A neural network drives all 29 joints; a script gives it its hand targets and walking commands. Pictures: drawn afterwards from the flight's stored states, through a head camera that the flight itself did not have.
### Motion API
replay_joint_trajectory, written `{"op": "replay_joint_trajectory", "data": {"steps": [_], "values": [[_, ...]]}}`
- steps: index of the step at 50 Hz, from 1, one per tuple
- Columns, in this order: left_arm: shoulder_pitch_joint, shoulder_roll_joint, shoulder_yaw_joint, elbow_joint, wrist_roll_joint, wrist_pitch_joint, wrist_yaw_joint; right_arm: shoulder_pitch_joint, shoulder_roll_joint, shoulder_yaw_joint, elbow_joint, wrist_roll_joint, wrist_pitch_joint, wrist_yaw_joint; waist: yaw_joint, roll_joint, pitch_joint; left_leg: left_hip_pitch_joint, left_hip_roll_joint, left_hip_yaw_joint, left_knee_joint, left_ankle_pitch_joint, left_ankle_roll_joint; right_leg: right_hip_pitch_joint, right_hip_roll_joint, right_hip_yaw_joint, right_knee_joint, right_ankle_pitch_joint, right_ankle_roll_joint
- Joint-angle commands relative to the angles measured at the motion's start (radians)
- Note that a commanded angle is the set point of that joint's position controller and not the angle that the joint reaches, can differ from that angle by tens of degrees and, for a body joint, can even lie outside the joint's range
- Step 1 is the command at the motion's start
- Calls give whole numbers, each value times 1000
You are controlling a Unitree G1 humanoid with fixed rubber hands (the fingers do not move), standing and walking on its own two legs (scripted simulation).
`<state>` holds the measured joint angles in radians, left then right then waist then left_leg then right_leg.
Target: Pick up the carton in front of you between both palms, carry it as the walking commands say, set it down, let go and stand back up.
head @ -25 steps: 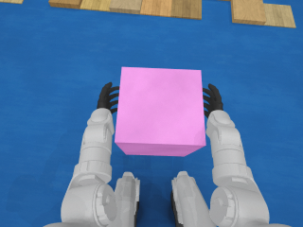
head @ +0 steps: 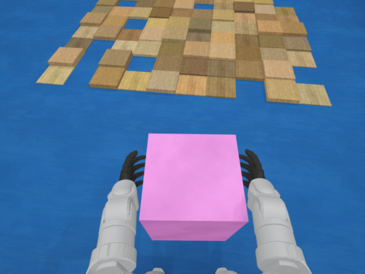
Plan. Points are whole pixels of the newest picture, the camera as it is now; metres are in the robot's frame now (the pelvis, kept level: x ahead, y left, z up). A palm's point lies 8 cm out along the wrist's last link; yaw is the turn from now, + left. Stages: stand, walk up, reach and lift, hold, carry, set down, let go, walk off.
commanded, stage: reach and lift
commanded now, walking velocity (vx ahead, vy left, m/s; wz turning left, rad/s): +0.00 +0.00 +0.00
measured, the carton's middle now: (190, 191) +0.33 +0.00 -0.08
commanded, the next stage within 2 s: hold in 1.22 s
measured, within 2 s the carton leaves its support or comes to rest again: neither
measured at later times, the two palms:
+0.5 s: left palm (118, 179) +0.30 +0.15 +0.06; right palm (265, 175) +0.30 -0.15 +0.06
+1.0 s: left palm (117, 172) +0.31 +0.15 +0.07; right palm (266, 168) +0.31 -0.15 +0.07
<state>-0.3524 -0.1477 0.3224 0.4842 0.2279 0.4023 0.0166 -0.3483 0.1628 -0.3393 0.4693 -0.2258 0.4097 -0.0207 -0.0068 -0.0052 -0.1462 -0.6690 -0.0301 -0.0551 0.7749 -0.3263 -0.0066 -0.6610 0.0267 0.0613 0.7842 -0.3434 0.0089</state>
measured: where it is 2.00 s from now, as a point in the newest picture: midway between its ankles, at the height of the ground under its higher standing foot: outside the picture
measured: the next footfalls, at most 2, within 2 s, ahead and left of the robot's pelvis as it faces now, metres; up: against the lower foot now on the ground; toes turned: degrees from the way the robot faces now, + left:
none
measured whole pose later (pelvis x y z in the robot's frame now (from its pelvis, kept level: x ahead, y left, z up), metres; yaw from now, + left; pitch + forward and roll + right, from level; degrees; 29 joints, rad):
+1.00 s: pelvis +0.01 +0.00 +0.04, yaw +0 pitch -5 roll +0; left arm -0.28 -0.16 0.25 0.30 0.29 0.66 -0.01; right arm -0.29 0.16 -0.26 0.31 -0.30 0.66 0.02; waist 0.00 0.00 0.03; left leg -0.08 -0.02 -0.06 0.37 -0.19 0.00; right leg -0.07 0.02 0.07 0.37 -0.20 0.00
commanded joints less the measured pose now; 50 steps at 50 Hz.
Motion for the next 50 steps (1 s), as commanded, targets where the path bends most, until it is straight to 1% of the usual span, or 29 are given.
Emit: {"op": "replay_joint_trajectory", "data": {"steps": [1,4,8,12,15,17,20,25,32,43,50], "values": [[-438,-990,-595,15,-149,29,-240,-439,986,607,32,145,29,237,2,-1,-351,349,-81,-28,-161,306,15,292,78,19,-175,319,-6],[-405,-978,-612,-26,-156,65,-242,-401,976,620,-6,151,64,240,2,3,-289,428,-74,-28,-226,328,13,365,72,19,-241,339,-5],[-378,-975,-630,-87,-173,121,-246,-366,973,632,-51,166,119,248,5,2,-204,514,-64,-28,-312,321,10,457,64,19,-327,332,-6],[-360,-946,-571,-72,-149,171,-250,-354,942,575,-34,140,167,255,5,3,-67,534,-58,-23,-377,230,13,480,56,20,-394,244,-11],[-389,-933,-517,-46,-121,188,-259,-387,926,521,-6,113,181,264,6,5,1,530,-54,-16,-398,153,15,473,52,18,-418,164,-18],[-434,-938,-499,-42,-115,187,-265,-431,931,504,-2,106,180,270,7,5,9,531,-52,-11,-398,120,18,472,50,15,-419,126,-22],[-494,-956,-505,-57,-121,182,-273,-494,950,514,-20,113,173,277,10,4,-30,543,-51,-8,-392,121,19,495,49,12,-412,129,-22],[-522,-960,-514,-61,-120,183,-273,-522,949,521,-29,110,173,277,8,2,-62,566,-51,-5,-396,125,16,521,53,6,-412,134,-21],[-490,-946,-524,-84,-118,194,-266,-491,928,528,-52,107,182,272,6,6,-72,605,-54,-6,-412,176,10,551,58,3,-427,183,-19],[-387,-931,-557,-166,-143,218,-254,-388,909,556,-127,130,208,265,8,10,-79,659,-57,-14,-434,318,6,606,65,10,-449,312,-12],[-345,-922,-578,-213,-160,235,-250,-343,904,579,-177,146,227,259,7,7,-76,678,-59,-18,-443,370,4,631,67,15,-458,366,-6]]}}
